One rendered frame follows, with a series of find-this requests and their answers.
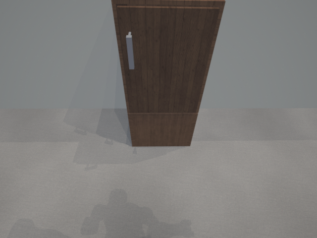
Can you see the cupboard door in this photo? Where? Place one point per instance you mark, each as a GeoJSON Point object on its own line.
{"type": "Point", "coordinates": [171, 47]}

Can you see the handle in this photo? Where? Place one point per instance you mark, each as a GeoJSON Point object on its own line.
{"type": "Point", "coordinates": [130, 50]}

